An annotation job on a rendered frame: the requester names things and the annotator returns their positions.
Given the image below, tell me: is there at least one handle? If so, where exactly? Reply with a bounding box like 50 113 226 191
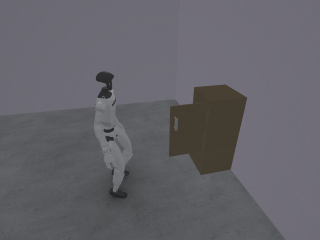
174 117 178 131

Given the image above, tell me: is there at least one robot thigh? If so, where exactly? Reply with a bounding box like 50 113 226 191
106 137 125 176
115 126 132 158

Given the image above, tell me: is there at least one cupboard door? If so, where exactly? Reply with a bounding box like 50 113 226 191
169 102 208 157

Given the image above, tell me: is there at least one robot left hand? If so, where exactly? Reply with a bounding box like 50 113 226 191
114 122 125 132

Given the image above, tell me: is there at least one robot left forearm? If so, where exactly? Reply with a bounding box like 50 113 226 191
114 116 119 125

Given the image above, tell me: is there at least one right robot thigh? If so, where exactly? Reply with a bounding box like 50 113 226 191
106 137 125 176

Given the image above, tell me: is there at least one left robot thigh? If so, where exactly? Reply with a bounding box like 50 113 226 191
115 126 132 158

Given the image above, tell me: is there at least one robot right forearm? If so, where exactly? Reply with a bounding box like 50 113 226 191
94 126 111 155

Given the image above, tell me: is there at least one robot right hand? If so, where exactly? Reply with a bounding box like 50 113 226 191
104 153 118 170

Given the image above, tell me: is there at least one robot right upper arm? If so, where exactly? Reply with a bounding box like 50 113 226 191
94 99 107 131

